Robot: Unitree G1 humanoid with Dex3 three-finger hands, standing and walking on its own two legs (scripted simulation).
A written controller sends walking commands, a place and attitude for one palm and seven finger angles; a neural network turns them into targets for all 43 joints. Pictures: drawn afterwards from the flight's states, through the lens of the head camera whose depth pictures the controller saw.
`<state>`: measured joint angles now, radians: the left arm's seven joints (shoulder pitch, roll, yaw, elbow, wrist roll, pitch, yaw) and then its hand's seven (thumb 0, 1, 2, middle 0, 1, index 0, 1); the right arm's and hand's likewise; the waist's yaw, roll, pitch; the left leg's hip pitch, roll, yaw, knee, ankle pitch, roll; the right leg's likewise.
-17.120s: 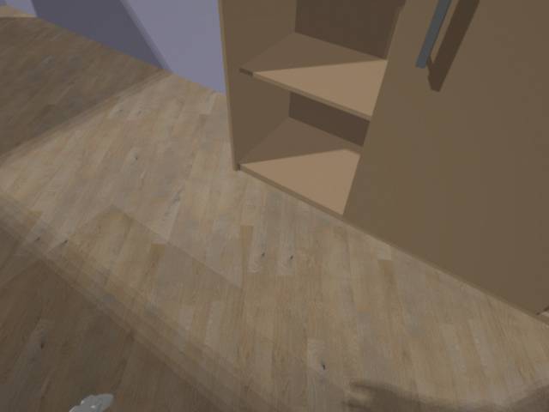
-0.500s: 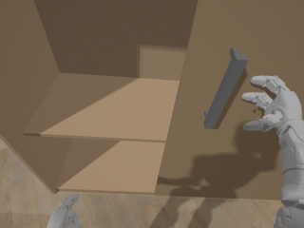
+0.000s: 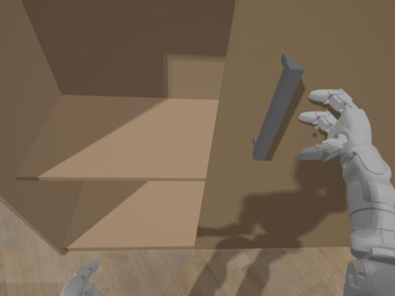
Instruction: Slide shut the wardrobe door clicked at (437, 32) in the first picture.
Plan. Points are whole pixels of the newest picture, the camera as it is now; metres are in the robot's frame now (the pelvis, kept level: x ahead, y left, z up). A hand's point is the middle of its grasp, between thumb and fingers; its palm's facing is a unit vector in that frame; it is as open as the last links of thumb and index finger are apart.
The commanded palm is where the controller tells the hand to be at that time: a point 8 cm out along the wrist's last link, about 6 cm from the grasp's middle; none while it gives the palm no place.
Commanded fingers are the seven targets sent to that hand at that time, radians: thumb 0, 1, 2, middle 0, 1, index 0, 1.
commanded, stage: feel for the door with the fingertips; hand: right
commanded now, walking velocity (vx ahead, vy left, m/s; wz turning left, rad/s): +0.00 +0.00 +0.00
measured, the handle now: (270, 112) +0.44 -0.11 +0.17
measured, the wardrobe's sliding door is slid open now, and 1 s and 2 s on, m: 0.62 0.62 0.62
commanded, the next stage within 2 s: slide the fingers in behind the handle in 0.32 s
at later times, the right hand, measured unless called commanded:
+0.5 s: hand (311, 127) +0.40 -0.19 +0.17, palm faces +0.00 +1.00 -0.06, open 13.7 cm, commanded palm +0.39 -0.21 +0.17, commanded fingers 0.00 0.50 -0.30 0.30 1.20 0.30 1.20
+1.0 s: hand (288, 132) +0.39 -0.14 +0.16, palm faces -0.07 +1.00 -0.04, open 14.0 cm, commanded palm +0.36 -0.19 +0.17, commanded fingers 0.00 0.50 -0.30 0.30 1.20 0.30 1.20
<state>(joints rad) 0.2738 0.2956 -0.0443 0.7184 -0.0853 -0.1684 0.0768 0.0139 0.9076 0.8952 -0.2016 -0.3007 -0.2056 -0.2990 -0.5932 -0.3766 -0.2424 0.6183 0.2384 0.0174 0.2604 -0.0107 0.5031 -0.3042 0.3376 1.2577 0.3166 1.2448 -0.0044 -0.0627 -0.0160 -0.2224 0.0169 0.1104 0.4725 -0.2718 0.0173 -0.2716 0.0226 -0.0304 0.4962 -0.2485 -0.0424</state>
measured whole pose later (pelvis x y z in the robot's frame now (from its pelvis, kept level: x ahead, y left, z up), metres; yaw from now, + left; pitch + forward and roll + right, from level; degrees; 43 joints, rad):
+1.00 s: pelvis +0.00 +0.01 +0.00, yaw +2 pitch +0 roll +0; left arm 0.23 0.28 -0.05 0.69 -0.07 -0.19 0.06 0.01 0.91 0.90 -0.20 -0.30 -0.21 -0.30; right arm -0.47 -0.31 -0.22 0.47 0.23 0.03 0.22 -0.01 0.50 -0.30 0.32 1.23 0.30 1.21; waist 0.02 -0.07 -0.01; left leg -0.19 -0.01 0.09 0.45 -0.26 0.03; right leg -0.22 0.00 -0.05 0.45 -0.24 -0.02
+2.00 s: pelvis +0.00 +0.01 +0.00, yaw +2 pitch -1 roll +0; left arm 0.23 0.28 -0.05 0.67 -0.08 -0.12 0.07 0.01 0.91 0.90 -0.20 -0.30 -0.21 -0.30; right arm -0.40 -0.34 -0.27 0.39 0.25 0.09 0.26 -0.01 0.50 -0.30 0.30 1.20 0.30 1.20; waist 0.02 -0.07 -0.02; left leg -0.16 -0.01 0.08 0.43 -0.26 0.03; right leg -0.19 0.00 -0.05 0.45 -0.24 -0.03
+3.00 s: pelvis +0.01 +0.01 +0.00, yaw +2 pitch +0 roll +0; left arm 0.23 0.28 -0.05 0.66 -0.08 -0.11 0.07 0.01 0.91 0.90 -0.20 -0.30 -0.21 -0.30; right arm -0.42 -0.38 -0.31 0.44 0.25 0.08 0.30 -0.01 0.50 -0.30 0.30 1.20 0.30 1.20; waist 0.03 -0.07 -0.03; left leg -0.17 0.00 0.08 0.43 -0.27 0.03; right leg -0.20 0.01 -0.05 0.45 -0.25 -0.03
